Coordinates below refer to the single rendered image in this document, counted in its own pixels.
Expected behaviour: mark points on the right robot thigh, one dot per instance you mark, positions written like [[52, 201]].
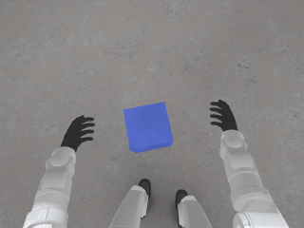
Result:
[[191, 215]]

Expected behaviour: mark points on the carton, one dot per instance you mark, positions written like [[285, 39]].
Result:
[[148, 127]]

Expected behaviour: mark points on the robot right hand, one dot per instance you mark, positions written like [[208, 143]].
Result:
[[228, 121]]

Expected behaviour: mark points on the robot right upper arm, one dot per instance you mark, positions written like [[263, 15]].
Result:
[[257, 219]]

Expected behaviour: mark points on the left robot shin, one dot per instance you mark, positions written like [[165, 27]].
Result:
[[138, 188]]

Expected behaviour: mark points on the right robot forearm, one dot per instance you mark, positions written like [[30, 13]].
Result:
[[248, 192]]

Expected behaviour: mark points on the robot left hand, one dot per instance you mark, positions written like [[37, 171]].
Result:
[[74, 133]]

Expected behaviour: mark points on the left robot forearm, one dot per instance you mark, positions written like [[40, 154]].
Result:
[[49, 209]]

